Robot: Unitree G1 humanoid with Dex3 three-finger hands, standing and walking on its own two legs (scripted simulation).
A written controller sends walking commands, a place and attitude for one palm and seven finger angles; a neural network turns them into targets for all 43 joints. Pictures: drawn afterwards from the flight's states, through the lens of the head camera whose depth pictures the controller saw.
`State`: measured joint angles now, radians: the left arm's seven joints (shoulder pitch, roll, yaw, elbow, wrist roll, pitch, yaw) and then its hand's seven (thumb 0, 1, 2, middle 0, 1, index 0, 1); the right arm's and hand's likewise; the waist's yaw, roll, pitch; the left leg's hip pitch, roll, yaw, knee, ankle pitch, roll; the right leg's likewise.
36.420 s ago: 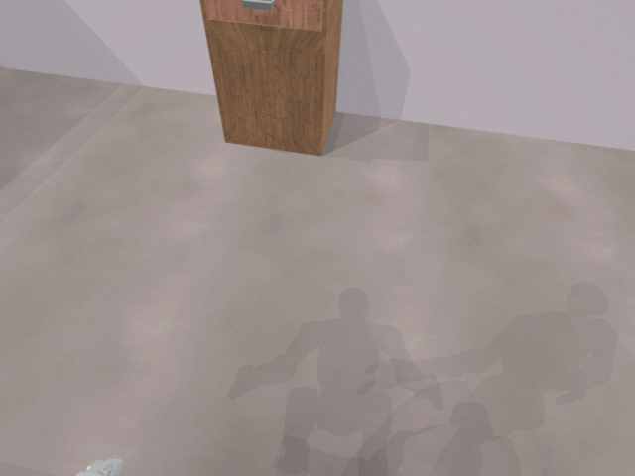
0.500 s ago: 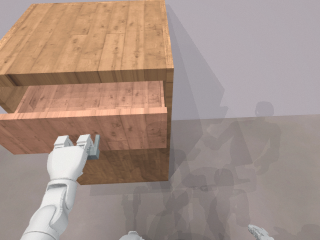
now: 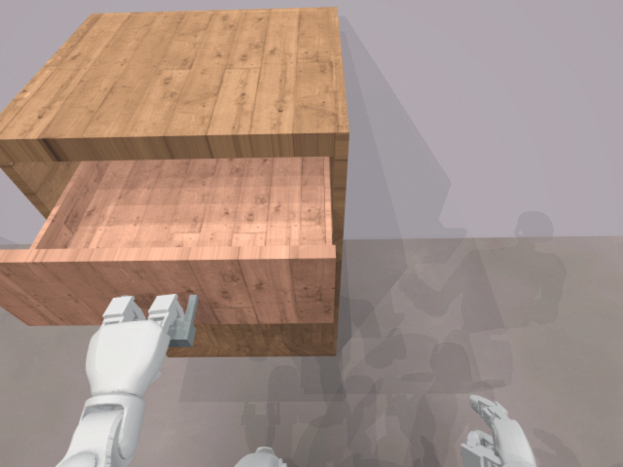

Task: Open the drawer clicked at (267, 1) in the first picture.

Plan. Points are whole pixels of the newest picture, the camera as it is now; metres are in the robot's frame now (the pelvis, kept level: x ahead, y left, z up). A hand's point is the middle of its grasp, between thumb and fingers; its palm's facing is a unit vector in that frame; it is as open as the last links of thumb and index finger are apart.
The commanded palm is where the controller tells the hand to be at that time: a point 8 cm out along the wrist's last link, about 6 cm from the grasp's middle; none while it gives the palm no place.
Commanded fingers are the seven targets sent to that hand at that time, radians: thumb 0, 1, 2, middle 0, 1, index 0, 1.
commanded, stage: pull the drawer open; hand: left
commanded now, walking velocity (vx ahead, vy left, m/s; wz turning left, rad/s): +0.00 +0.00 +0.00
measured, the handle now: (153, 318) +0.30 +0.24 +0.01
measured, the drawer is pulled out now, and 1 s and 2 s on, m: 0.18 0.30 0.30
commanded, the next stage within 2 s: open the thumb to release the handle in 1.18 s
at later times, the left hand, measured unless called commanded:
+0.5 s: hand (138, 408) +0.20 +0.23 -0.01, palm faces -0.01 -0.07 -1.00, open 5.9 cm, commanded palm +0.16 +0.24 +0.04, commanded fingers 0.00 0.90 0.90 -0.40 -1.35 -0.40 -1.35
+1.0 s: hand (123, 462) +0.14 +0.23 -0.01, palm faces -0.04 -0.08 -1.00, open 5.9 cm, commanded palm +0.10 +0.23 +0.04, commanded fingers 0.00 0.90 0.90 -0.40 -1.35 -0.40 -1.35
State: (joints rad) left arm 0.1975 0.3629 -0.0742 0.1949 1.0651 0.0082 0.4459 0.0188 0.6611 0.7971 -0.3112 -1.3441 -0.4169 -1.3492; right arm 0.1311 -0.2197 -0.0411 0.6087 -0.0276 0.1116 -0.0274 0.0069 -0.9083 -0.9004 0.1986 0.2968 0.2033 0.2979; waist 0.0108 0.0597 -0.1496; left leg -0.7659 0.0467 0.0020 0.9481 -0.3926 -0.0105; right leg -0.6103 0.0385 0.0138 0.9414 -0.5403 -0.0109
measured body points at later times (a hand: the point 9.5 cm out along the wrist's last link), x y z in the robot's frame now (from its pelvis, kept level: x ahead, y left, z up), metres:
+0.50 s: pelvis +0.00 +0.00 -0.01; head +0.03 -0.02 +0.44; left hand +0.19 +0.23 +0.04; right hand +0.18 -0.24 -0.11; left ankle +0.04 +0.13 -0.68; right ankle -0.04 -0.12 -0.68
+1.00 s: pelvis -0.01 -0.01 -0.02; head +0.02 -0.03 +0.43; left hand +0.13 +0.23 +0.04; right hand +0.20 -0.23 -0.11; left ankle +0.04 +0.13 -0.68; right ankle -0.04 -0.12 -0.68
